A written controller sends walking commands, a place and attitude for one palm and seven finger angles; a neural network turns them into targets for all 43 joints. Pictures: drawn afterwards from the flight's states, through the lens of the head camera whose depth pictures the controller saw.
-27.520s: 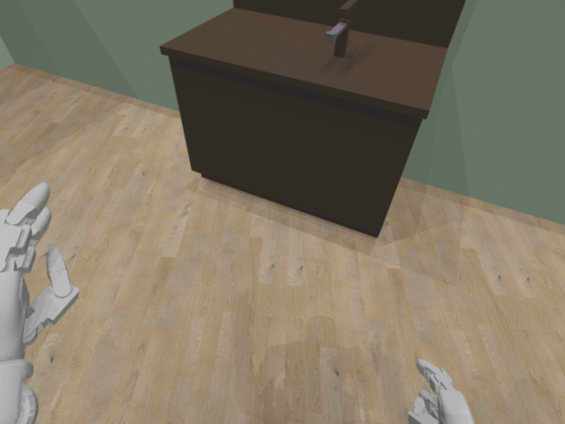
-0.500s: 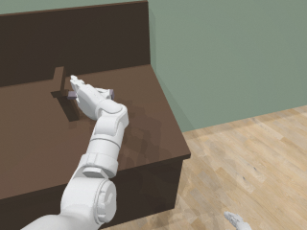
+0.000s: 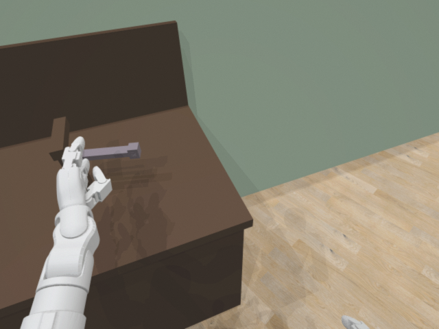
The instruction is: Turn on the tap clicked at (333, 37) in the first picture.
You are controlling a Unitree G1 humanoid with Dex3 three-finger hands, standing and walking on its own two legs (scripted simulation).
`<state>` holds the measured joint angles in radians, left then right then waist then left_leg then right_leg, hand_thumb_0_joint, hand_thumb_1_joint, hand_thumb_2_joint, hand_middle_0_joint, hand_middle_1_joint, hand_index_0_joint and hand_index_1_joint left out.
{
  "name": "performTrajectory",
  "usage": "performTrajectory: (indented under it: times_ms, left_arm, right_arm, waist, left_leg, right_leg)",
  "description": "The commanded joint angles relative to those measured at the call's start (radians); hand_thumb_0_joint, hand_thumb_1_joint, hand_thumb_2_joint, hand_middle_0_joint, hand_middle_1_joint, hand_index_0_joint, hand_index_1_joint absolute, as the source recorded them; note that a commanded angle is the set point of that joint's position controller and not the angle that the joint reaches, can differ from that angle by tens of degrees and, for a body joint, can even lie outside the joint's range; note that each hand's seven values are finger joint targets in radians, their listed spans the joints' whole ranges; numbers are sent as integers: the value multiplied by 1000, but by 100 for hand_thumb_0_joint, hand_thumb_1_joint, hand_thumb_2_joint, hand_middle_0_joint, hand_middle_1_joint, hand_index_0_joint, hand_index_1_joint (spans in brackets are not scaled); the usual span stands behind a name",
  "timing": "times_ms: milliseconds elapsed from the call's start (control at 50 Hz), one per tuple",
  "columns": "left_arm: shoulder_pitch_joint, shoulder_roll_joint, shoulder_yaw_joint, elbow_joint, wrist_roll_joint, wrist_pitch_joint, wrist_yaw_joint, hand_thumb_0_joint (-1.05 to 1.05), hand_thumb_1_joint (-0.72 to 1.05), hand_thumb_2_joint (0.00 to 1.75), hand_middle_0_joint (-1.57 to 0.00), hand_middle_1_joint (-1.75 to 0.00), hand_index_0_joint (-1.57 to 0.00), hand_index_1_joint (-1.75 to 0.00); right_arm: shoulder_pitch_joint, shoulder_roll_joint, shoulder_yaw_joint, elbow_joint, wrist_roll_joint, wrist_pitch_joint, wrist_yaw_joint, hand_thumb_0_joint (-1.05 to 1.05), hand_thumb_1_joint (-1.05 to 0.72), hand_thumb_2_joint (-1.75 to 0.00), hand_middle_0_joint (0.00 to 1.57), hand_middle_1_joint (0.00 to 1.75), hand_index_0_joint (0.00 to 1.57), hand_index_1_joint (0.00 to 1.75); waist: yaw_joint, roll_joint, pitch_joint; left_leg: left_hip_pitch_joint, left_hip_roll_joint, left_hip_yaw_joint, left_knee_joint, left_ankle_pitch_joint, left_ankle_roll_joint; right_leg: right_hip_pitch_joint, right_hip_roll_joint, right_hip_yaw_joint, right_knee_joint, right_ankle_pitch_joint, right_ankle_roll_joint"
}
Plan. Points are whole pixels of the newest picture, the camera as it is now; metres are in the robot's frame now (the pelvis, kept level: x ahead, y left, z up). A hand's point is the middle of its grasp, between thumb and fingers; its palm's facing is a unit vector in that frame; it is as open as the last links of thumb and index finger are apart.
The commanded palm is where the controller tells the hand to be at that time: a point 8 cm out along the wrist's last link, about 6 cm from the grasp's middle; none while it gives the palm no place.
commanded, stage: draw the hand back beside the body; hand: left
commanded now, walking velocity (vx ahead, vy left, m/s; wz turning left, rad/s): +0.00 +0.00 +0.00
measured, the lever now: (134, 150) +0.51 +0.23 +0.06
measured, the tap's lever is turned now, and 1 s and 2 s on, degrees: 75 75 75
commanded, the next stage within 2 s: step back with the hand held close in 1.12 s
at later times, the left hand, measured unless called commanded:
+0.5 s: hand (54, 214) +0.25 +0.26 +0.16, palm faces +0.35 -0.90 -0.25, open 7.5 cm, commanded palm +0.21 +0.29 +0.16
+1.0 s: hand (13, 255) +0.19 +0.28 +0.15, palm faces +0.47 -0.81 -0.35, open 7.4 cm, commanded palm +0.15 +0.32 +0.17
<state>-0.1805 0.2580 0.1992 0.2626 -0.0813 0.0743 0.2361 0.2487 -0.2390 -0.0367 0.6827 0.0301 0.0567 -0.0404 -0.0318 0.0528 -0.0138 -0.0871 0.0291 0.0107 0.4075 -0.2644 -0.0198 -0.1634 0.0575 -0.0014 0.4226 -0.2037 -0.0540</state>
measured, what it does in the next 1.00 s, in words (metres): stands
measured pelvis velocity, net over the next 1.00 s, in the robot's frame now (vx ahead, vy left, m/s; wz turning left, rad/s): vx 0.00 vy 0.03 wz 0.05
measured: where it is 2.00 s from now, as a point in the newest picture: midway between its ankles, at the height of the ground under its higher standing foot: outside the picture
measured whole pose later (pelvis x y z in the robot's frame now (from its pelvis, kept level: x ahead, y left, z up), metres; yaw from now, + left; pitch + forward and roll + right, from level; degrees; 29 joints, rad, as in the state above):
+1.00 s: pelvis +0.00 +0.03 +0.00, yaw +3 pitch -5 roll -1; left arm 0.44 0.32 0.27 -0.37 -0.08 -0.11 0.12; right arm 0.18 -0.23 -0.02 0.65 0.01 -0.05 -0.04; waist 0.07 0.07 0.04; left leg -0.06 -0.01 -0.03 0.42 -0.27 0.01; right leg -0.10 0.01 -0.04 0.39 -0.21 -0.02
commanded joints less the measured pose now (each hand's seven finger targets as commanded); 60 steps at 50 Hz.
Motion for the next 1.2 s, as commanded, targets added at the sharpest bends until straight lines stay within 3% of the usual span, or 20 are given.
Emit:
performTrajectory:
  times_ms: [0, 60, 140, 220, 260, 320, 360, 380, 500, 560, 640, 660, 680, 820, 880, 940, 980, 1060, 1120, 1180]
  left_arm:
    - [-455, 194, -60, -503, 16, -199, -56, 0, 90, 90, -17, -21, -17, -21]
    - [-407, 139, -119, -487, 21, -228, -64, 0, 90, 90, -17, -22, -17, -22]
    - [-236, 117, -115, -359, 17, -235, -79, 0, 90, 90, -18, -23, -18, -23]
    - [-104, 188, -5, -384, 8, -244, -97, 0, 90, 90, -18, -24, -18, -24]
    - [-41, 257, 84, -457, 8, -255, -100, 0, 90, 90, -18, -25, -18, -25]
    - [-10, 236, 78, -604, 6, -264, -112, 0, 90, 90, -19, -26, -19, -26]
    - [43, 258, 105, -672, 5, -260, -112, 0, 90, 90, -19, -26, -19, -26]
    - [66, 216, 70, -679, 4, -256, -117, 0, 90, 90, -19, -26, -19, -26]
    - [205, 149, 15, -705, 2, -238, -128, 0, 90, 90, -19, -28, -19, -28]
    - [260, 171, 42, -745, 5, -240, -125, 0, 90, 90, -20, -29, -20, -29]
    - [348, 227, 120, -813, 10, -253, -112, 0, 90, 90, -20, -30, -20, -30]
    - [369, 261, 155, -846, 9, -254, -107, 0, 90, 90, -20, -30, -20, -30]
    - [394, 246, 150, -866, 11, -257, -105, 0, 90, 90, -20, -30, -20, -30]
    - [574, 248, 197, -873, -2, -245, -102, 0, 90, 90, -20, -30, -20, -30]
    - [513, 219, 158, -869, 4, -249, -103, 0, 90, 90, -20, -30, -20, -30]
    - [484, 220, 151, -829, 4, -249, -98, 0, 90, 90, -20, -30, -20, -30]
    - [464, 232, 160, -828, 4, -255, -95, 0, 90, 90, -20, -30, -20, -30]
    - [465, 261, 184, -863, 5, -262, -85, 0, 90, 90, -20, -30, -20, -30]
    - [511, 244, 179, -843, 1, -262, -87, 0, 90, 90, -20, -30, -20, -30]
    - [500, 238, 176, -847, 0, -265, -91, 0, 90, 90, -20, -30, -20, -30]
  right_arm:
    - [-209, -90, -12, -174, -1, -121, 3, 0, -90, -90, 20, 30, 20, 30]
    - [-208, -92, -12, -151, -3, -149, -3, 0, -90, -90, 20, 30, 20, 30]
    - [-211, -96, -5, -137, -2, -135, -8, 0, -90, -90, 20, 30, 20, 30]
    - [-235, -85, 4, -157, -5, -102, -6, 0, -90, -90, 20, 30, 20, 30]
    - [-237, -83, 5, -166, -11, -95, -2, 0, -90, -90, 20, 30, 20, 30]
    - [-232, -67, 12, -192, -17, -98, 6, 0, -90, -90, 20, 30, 20, 30]
    - [-224, -72, 10, -197, -22, -102, 8, 0, -90, -90, 20, 30, 20, 30]
    - [-221, -68, 12, -202, -23, -106, 10, 0, -90, -90, 20, 30, 20, 30]
    - [-211, -81, 2, -199, -22, -120, 12, 0, -90, -90, 20, 30, 20, 30]
    - [-209, -89, -2, -192, -23, -125, 11, 0, -90, -90, 20, 30, 20, 30]
    - [-201, -88, -8, -192, -29, -133, 8, 0, -90, -90, 20, 30, 20, 30]
    - [-201, -92, -9, -194, -28, -135, 7, 0, -90, -90, 20, 30, 20, 30]
    - [-195, -84, -7, -196, -29, -139, 7, 0, -90, -90, 20, 30, 20, 30]
    - [-189, -84, -12, -198, -24, -146, 4, 0, -90, -90, 20, 30, 20, 30]
    - [-195, -88, -15, -191, -22, -154, 0, 0, -90, -90, 20, 30, 20, 30]
    - [-202, -92, -16, -190, -21, -159, -9, 0, -90, -90, 20, 30, 20, 30]
    - [-211, -90, -16, -191, -20, -161, -15, 0, -90, -90, 20, 30, 20, 30]
    - [-218, -87, -11, -193, -22, -170, -19, 0, -90, -90, 20, 30, 20, 30]
    - [-219, -79, -10, -193, -24, -172, -19, 0, -90, -90, 20, 30, 20, 30]
    - [-221, -76, -9, -191, -22, -173, -16, 0, -90, -90, 20, 30, 20, 30]
  waist:
    - [22, 43, -129]
    - [10, 13, -90]
    - [23, -134, -38]
    - [57, -116, -73]
    - [78, -25, -110]
    - [79, 74, -145]
    - [81, 73, -131]
    - [74, 69, -110]
    - [61, -28, -37]
    - [67, 2, -34]
    - [84, -4, -109]
    - [88, 34, -122]
    - [90, 49, -130]
    - [92, 10, -44]
    - [76, 28, -18]
    - [72, -31, 8]
    - [75, -22, 0]
    - [85, 35, -40]
    - [88, -11, -39]
    - [84, 25, -10]
  left_leg:
    - [11, -33, 18, -66, 110, 59]
    - [45, -37, 2, -83, 60, 58]
    - [3, -41, -6, -109, -12, 63]
    - [-18, -40, -5, -123, 17, 59]
    - [-12, -36, -14, -126, 75, 48]
    - [14, -27, -24, -114, 177, 32]
    - [18, -20, -38, -106, 239, 21]
    - [23, -14, -38, -104, 263, 19]
    - [30, 3, -43, -96, 298, 16]
    - [24, 0, -54, -94, 301, 7]
    - [29, -4, -49, -70, 351, 9]
    - [35, -2, -53, -66, 372, 3]
    - [32, -1, -55, -61, 399, -2]
    - [-20, 4, -43, -49, 348, 12]
    - [-20, -1, -40, -49, 290, 21]
    - [-32, -7, -40, -52, 195, 35]
    - [-32, -13, -41, -57, 148, 42]
    - [-28, -21, -42, -58, 135, 41]
    - [-32, -20, -31, -47, 160, 46]
    - [-43, -19, -32, -52, 143, 42]
  right_leg:
    - [85, -62, 36, -120, 95, 33]
    - [45, -54, 21, -142, 21, 32]
    - [40, -57, 11, -157, -67, 37]
    - [110, -63, 7, -152, -36, 31]
    - [159, -60, 2, -136, 37, 20]
    - [191, -57, -1, -107, 149, 8]
    - [192, -52, -5, -100, 187, 6]
    - [176, -53, -8, -97, 197, 7]
    - [116, -49, -17, -97, 182, 15]
    - [118, -51, -19, -94, 168, 14]
    - [167, -56, -20, -76, 218, 14]
    - [175, -57, -16, -74, 223, 14]
    - [180, -60, -19, -68, 232, 15]
    - [140, -63, -20, -74, 219, 19]
    - [102, -65, -13, -79, 182, 19]
    - [73, -66, -16, -88, 116, 24]
    - [71, -67, -13, -95, 77, 24]
    - [102, -71, -7, -97, 73, 20]
    - [110, -73, -4, -98, 108, 23]
    - [98, -74, -2, -102, 89, 21]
